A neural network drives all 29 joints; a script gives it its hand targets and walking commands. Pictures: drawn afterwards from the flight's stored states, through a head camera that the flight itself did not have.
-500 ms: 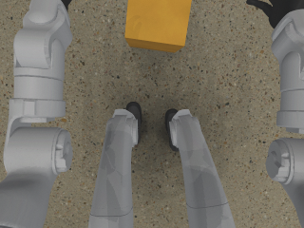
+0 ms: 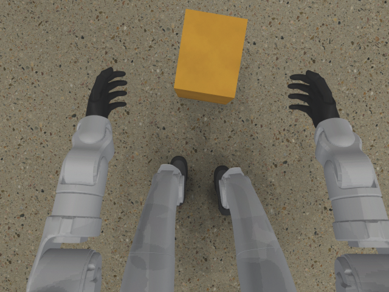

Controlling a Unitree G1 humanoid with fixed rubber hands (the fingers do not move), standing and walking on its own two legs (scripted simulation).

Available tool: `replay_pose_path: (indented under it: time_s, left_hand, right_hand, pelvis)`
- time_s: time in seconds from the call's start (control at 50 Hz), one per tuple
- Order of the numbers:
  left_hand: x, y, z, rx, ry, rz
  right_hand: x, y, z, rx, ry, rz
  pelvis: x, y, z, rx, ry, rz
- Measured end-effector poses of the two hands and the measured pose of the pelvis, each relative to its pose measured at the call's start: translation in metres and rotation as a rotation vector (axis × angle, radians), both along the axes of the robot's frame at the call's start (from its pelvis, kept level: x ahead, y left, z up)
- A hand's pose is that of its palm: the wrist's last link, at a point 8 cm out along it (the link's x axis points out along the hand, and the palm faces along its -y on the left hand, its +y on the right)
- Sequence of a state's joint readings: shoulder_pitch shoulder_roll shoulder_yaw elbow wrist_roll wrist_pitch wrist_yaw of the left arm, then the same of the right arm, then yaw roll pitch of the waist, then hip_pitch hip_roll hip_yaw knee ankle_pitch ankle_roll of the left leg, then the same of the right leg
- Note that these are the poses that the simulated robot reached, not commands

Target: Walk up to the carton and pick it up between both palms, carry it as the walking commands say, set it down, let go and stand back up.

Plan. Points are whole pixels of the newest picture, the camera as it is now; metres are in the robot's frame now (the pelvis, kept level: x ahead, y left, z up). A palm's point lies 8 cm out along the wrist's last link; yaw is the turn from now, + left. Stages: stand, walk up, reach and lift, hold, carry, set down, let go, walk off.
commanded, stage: let go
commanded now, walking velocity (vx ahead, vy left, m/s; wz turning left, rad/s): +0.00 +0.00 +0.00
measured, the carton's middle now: (208, 63) +0.60 -0.04 -0.57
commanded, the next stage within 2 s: stand in 0.96 s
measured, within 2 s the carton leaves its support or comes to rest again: neither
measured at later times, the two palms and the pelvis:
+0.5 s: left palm (40, 199) +0.28 +0.22 -0.01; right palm (385, 213) +0.25 -0.22 +0.00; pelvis +0.09 +0.00 +0.08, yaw +0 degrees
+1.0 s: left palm (13, 227) +0.25 +0.24 +0.01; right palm (379, 216) +0.25 -0.21 +0.01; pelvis +0.10 +0.01 +0.09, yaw +0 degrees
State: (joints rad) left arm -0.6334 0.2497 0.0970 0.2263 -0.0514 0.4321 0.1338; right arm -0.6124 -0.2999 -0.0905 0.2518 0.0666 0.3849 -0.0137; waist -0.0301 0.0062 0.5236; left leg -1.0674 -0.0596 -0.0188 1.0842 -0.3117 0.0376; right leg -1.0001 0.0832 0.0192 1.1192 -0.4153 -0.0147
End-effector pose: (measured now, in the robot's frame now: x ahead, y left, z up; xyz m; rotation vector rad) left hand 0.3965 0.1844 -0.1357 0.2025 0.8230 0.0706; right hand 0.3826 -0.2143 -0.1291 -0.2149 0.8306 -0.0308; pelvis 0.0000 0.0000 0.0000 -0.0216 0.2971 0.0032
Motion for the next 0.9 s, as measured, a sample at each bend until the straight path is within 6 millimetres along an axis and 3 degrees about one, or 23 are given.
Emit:
replay_pose_path:
  time_s: [0.12, 0.26, 0.34, 0.48, 0.66, 0.8, 0.9]
  left_hand:
    - [-0.046, 0.006, 0.037, -0.008, 0.046, -0.001]
    - [-0.062, 0.001, 0.093, -0.029, -0.027, -0.031]
    - [-0.076, 0.005, 0.112, -0.037, -0.033, -0.029]
    - [-0.114, 0.027, 0.128, -0.032, 0.013, 0.005]
    - [-0.147, 0.054, 0.146, -0.033, 0.022, 0.036]
    - [-0.15, 0.06, 0.15, -0.054, 0.017, 0.039]
    - [-0.148, 0.057, 0.148, -0.064, 0.027, 0.025]
  right_hand:
    - [-0.043, -0.019, 0.046, -0.008, 0.028, -0.018]
    - [-0.077, -0.025, 0.106, 0.002, -0.019, -0.054]
    - [-0.1, -0.022, 0.116, 0.015, 0.014, -0.06]
    - [-0.13, -0.009, 0.131, 0.034, 0.021, -0.06]
    - [-0.129, -0.005, 0.147, 0.005, 0.005, -0.028]
    - [-0.117, 0.001, 0.151, 0.011, -0.006, -0.002]
    - [-0.118, 0.006, 0.148, 0.025, 0.007, -0.015]
  pelvis:
    - [0.013, -0.003, 0.024, 0.0, -0.062, 0.011]
    - [0.043, -0.007, 0.049, 0.012, -0.084, 0.003]
    - [0.058, -0.007, 0.063, 0.021, -0.156, 0.004]
    - [0.082, -0.003, 0.082, 0.026, -0.26, -0.01]
    - [0.102, 0.006, 0.092, 0.025, -0.312, -0.001]
    - [0.101, 0.012, 0.092, 0.021, -0.35, 0.0]
    - [0.099, 0.014, 0.091, 0.018, -0.376, -0.005]
